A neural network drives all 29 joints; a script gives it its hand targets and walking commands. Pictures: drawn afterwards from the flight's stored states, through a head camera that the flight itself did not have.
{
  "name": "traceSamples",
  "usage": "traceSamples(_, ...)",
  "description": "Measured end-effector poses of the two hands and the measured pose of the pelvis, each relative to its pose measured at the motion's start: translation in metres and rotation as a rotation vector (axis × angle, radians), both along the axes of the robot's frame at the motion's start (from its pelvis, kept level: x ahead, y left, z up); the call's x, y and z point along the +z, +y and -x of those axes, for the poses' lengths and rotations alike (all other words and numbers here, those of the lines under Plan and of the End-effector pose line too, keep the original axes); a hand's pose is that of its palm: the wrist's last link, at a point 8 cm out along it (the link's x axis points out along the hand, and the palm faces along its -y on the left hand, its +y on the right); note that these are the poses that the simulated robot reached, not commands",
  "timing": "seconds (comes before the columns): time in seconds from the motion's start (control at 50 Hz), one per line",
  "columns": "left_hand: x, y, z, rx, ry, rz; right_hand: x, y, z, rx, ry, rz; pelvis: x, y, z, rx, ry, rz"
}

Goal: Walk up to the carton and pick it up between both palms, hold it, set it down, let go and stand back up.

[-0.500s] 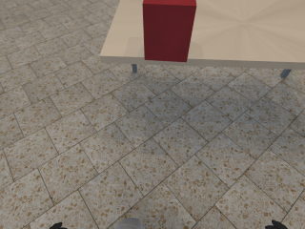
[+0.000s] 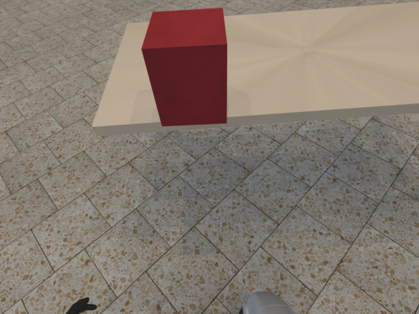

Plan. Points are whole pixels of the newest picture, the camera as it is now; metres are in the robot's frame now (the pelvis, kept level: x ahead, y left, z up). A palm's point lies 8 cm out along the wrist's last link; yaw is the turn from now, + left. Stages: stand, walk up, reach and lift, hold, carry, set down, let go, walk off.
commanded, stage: walk up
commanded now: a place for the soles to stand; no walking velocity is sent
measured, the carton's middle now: (191, 69) +0.74 +0.07 +0.06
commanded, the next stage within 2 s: none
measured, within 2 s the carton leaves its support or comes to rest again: neither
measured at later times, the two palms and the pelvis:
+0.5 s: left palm (45, 282) +0.20 +0.38 -0.10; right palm (362, 300) +0.15 -0.25 -0.08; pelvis +0.12 +0.07 +0.01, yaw +1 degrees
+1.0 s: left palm (75, 228) +0.31 +0.34 -0.07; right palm (359, 256) +0.24 -0.30 -0.11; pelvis +0.22 +0.02 +0.01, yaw +0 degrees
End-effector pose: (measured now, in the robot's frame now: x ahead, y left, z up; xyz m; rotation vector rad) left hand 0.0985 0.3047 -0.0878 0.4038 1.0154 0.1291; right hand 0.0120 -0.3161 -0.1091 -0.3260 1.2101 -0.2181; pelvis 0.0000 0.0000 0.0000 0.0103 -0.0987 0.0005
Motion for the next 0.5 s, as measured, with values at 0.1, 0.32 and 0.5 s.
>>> traceSamples(0.1,0.021,0.008,-0.009,0.067,-0.047,-0.025,0.005,-0.001,-0.063,0.073,-0.058,-0.011,0.009,-0.001,-0.026,0.020,-0.039,-0.020)
traceSamples(0.32,0.013,0.044,-0.050,0.091,-0.021,-0.010,0.011,0.034,-0.135,0.113,-0.070,0.000,0.008,0.033,-0.076,0.021,-0.018,0.026)
traceSamples(0.5,-0.008,0.073,-0.106,0.021,0.074,0.038,0.033,0.063,-0.138,0.040,-0.015,0.057,0.013,0.072,-0.118,0.008,0.057,0.045)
